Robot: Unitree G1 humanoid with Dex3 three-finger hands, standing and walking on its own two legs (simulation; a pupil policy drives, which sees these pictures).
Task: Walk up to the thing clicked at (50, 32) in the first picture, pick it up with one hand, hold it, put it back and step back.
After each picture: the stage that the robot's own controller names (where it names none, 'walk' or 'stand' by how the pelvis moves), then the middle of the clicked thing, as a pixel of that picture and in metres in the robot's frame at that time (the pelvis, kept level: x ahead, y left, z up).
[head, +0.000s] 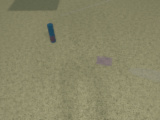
stand; (51, 33) +1.56 +0.43 -0.65
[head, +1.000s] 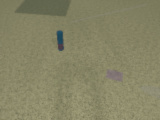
walk; (60, 40) +1.45 +0.23 -0.63
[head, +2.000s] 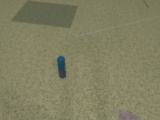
walk; (61, 67) +0.95 +0.19 -0.64
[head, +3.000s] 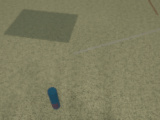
walk; (54, 98) +0.62 +0.25 -0.64
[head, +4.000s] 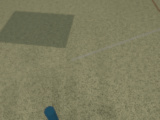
stand; (52, 117) +0.44 +0.25 -0.63
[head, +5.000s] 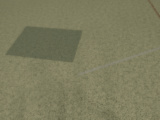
stand; out of the picture +0.41 +0.24 -0.66
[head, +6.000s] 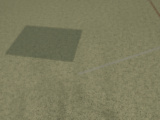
stand; out of the picture +0.41 +0.24 -0.66
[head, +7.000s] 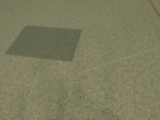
stand; out of the picture +0.42 +0.25 -0.66
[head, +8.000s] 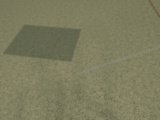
stand; out of the picture +0.40 +0.25 -0.66
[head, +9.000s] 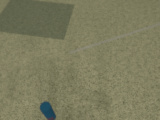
go down; (48, 112) +0.43 +0.25 -0.62
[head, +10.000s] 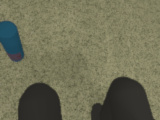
go down; (12, 44) +0.50 +0.26 -0.24
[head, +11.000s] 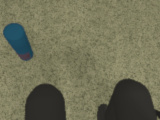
close in; (21, 45) +0.50 +0.25 -0.25
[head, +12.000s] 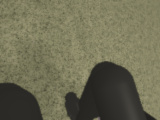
close in; out of the picture +0.49 +0.31 -0.17
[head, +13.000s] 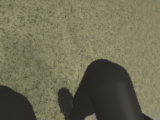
lift; out of the picture +0.47 +0.31 -0.17
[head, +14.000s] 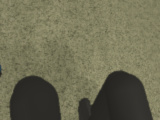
lift; out of the picture +0.36 +0.28 -0.14
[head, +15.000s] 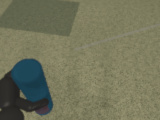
lift; (37, 92) +0.31 +0.17 +0.04
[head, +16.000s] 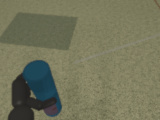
hold; (46, 92) +0.32 +0.15 +0.03
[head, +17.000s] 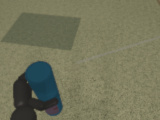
hold; (47, 93) +0.32 +0.15 +0.03
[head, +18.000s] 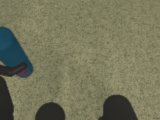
crouch; (14, 58) +0.43 +0.22 -0.06
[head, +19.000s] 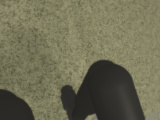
lower; out of the picture +0.46 +0.28 -0.18
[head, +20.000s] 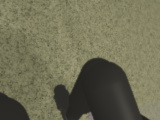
lower; out of the picture +0.48 +0.31 -0.17
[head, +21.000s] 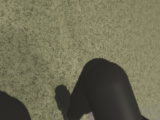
lower; out of the picture +0.47 +0.31 -0.18
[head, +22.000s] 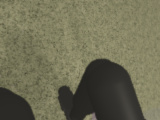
lower; out of the picture +0.46 +0.30 -0.17
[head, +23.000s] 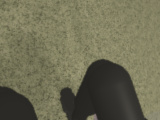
loosen; out of the picture +0.47 +0.27 -0.16
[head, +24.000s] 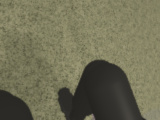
withdraw; out of the picture +0.47 +0.29 -0.18
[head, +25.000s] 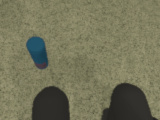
walk; (39, 55) +0.50 +0.21 -0.27
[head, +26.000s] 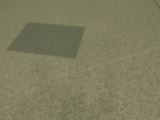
stand; out of the picture +0.41 +0.18 -0.59
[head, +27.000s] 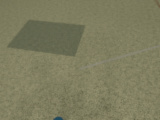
stand; out of the picture +0.42 +0.19 -0.60
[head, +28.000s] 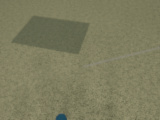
stand; out of the picture +0.43 +0.18 -0.62
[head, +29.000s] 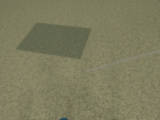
walk; out of the picture +0.43 +0.19 -0.66
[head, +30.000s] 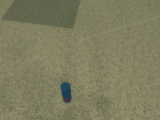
walk; (66, 93) +0.55 +0.14 -0.63
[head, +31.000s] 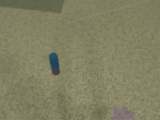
walk; (54, 64) +0.80 +0.23 -0.64
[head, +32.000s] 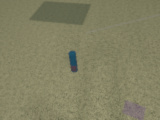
stand; (73, 62) +1.05 +0.20 -0.64
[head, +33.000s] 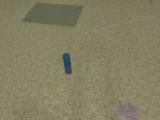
stand; (67, 64) +1.04 +0.20 -0.66
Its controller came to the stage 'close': yes
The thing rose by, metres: 0.68
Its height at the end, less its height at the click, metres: +0.00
